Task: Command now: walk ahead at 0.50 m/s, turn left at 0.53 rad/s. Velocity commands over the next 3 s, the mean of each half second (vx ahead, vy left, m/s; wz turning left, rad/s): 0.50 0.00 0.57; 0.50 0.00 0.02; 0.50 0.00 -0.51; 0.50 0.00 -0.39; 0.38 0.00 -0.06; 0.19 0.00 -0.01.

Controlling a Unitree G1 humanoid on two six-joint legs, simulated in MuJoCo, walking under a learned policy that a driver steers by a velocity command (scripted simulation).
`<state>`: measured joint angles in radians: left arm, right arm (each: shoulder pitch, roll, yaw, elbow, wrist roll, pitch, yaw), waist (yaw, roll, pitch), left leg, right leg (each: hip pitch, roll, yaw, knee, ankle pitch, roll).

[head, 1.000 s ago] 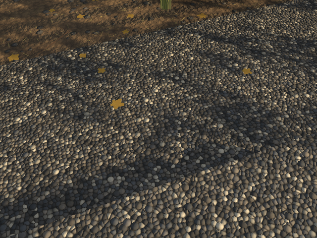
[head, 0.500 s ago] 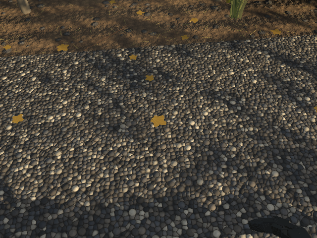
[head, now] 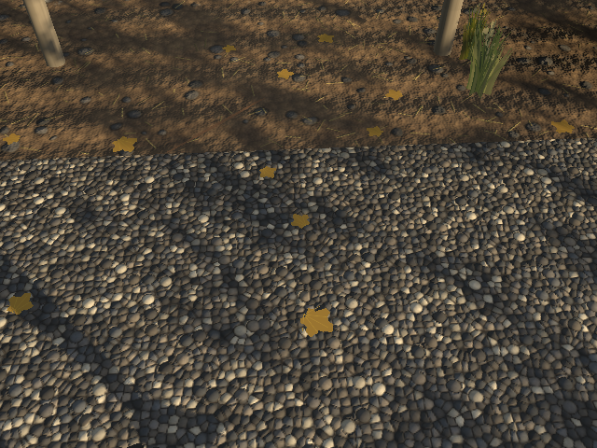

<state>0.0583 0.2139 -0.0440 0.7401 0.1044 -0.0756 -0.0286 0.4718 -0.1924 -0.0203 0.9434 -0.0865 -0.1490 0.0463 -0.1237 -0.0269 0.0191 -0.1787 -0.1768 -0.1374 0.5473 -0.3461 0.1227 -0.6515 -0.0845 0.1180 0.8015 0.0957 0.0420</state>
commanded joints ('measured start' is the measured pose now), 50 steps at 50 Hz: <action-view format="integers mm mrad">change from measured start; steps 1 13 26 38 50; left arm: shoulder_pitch -150 578 300 209 77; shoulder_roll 51 262 216 170 67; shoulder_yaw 5 126 108 124 126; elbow -83 147 200 111 65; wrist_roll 7 -147 -129 -158 -119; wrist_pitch -13 -3 -12 -36 18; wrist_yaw -4 18 86 30 21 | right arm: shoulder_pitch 271 305 -453 -232 -235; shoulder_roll -52 -15 -2 -168 -155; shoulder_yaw -11 16 -9 -69 -81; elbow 42 -30 -380 -267 -127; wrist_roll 17 192 125 93 79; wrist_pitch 7 52 112 94 36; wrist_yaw -42 -68 -16 -39 -68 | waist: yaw -99 191 126 61 111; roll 18 -265 -17 77 78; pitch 48 -422 53 -135 11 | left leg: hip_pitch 275 -919 -564 239 40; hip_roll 249 74 235 468 391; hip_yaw -351 -109 102 -165 229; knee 95 1626 205 -222 -399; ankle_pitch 24 -493 434 406 458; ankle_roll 175 -110 -82 140 36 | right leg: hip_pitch -345 1367 542 -170 -43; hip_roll -15 -420 -202 -28 -3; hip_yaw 39 311 -177 -42 -44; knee -264 -116 -614 488 -41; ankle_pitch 142 745 51 -482 79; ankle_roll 8 -258 -173 -62 -64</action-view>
